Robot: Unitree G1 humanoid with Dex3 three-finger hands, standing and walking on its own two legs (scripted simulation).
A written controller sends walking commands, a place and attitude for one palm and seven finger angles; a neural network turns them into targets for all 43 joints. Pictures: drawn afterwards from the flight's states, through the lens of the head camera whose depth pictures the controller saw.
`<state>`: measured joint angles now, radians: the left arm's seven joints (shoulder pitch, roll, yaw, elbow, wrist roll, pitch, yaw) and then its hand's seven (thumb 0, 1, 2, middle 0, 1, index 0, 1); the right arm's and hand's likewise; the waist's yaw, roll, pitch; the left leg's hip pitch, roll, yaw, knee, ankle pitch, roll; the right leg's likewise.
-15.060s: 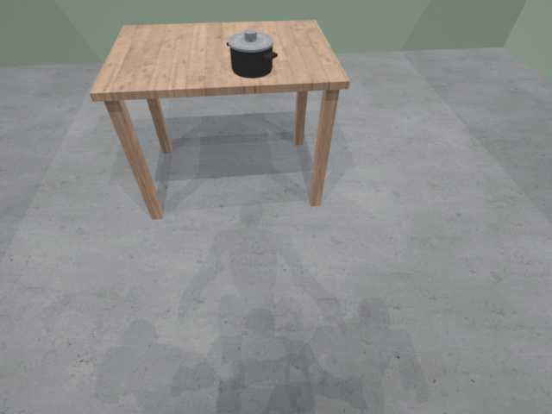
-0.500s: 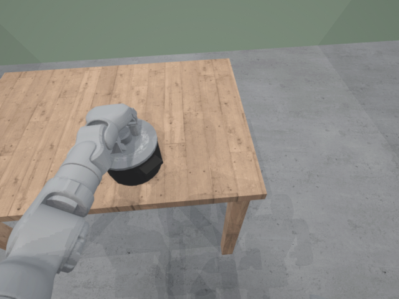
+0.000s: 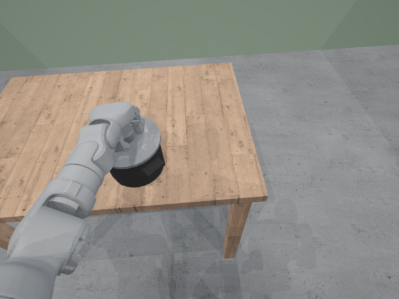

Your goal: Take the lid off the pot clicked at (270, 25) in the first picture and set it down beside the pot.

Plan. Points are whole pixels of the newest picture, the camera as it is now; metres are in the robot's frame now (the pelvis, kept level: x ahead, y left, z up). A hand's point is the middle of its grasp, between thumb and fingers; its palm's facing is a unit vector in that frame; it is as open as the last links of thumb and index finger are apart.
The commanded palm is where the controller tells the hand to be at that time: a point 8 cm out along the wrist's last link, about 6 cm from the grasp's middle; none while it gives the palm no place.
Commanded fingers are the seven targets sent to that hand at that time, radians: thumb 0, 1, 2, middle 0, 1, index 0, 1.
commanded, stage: lift the lid straight up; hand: left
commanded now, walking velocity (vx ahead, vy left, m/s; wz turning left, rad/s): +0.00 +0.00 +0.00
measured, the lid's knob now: (125, 134) +0.47 +0.17 +0.05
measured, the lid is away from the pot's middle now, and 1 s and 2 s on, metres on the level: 0.01 0.01 0.03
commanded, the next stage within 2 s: move the lid sideways beside the pot in 1.68 s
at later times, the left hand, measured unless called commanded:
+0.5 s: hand (110, 125) +0.44 +0.18 +0.12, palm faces -0.29 -0.07 -0.95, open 7.2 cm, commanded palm +0.44 +0.18 +0.18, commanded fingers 0.00 0.78 0.82 -0.89 -1.07 -0.87 -1.05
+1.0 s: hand (107, 108) +0.45 +0.18 +0.15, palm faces -0.27 -0.05 -0.96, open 7.2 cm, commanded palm +0.45 +0.18 +0.22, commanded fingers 0.00 0.78 0.82 -0.89 -1.07 -0.87 -1.05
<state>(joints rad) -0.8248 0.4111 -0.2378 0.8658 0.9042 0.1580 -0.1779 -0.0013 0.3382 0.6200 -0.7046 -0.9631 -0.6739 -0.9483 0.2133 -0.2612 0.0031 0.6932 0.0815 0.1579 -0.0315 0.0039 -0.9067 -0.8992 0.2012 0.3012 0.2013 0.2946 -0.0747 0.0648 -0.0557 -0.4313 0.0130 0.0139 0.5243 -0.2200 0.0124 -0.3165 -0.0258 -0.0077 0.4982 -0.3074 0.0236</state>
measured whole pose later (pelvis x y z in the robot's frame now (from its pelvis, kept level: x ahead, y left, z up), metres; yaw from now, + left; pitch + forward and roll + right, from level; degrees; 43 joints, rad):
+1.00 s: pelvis -0.01 +0.01 +0.00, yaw +1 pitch +5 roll +0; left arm -1.00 0.45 -0.27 0.82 0.89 0.21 -0.32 -0.02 0.34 0.62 -0.71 -0.97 -0.67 -0.95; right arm 0.18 -0.27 0.03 0.70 0.08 0.13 -0.02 0.00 -0.91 -0.90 0.20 0.30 0.20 0.29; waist -0.06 0.07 -0.03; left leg -0.39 -0.01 0.00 0.48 -0.19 0.02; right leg -0.27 -0.05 -0.02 0.46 -0.28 0.03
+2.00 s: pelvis -0.01 +0.01 +0.01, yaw +1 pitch +5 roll +0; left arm -1.11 0.50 -0.25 0.84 0.92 0.23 -0.43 -0.02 0.33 0.62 -0.72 -0.97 -0.67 -0.95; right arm 0.18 -0.27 0.03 0.68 0.08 0.11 -0.03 0.00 -0.91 -0.90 0.20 0.30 0.20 0.29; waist -0.06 0.07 -0.02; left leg -0.37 -0.01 0.00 0.45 -0.17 0.02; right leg -0.26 -0.05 -0.02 0.44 -0.27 0.04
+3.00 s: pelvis -0.01 +0.02 +0.00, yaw +2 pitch +6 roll -2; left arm -1.02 0.79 -0.11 0.84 0.90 0.02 -0.53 -0.03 0.34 0.62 -0.72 -0.97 -0.67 -0.94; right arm 0.20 -0.30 0.03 0.67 0.10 0.15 -0.06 0.00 -0.91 -0.90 0.20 0.30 0.20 0.29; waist -0.05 0.04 0.00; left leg -0.41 -0.01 -0.02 0.49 -0.18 0.03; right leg -0.25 -0.04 -0.04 0.40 -0.25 0.04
